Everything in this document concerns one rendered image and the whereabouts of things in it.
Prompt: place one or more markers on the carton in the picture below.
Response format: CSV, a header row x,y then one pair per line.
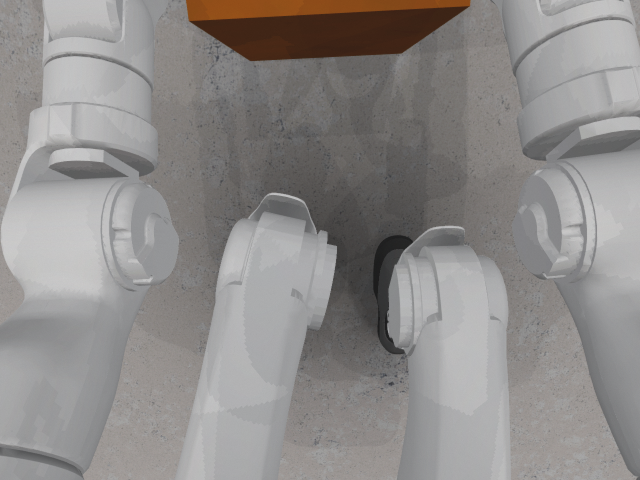
x,y
295,29

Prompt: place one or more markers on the robot right foot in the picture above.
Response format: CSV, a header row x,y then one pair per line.
x,y
387,255

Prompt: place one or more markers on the robot left upper arm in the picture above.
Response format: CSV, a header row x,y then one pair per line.
x,y
85,252

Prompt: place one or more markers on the right robot thigh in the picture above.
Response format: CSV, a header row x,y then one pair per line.
x,y
458,422

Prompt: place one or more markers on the left robot forearm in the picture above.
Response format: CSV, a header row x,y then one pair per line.
x,y
98,80

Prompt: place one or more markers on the robot right upper arm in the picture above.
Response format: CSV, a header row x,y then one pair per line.
x,y
578,223

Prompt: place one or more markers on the right robot forearm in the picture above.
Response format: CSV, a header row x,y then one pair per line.
x,y
577,66

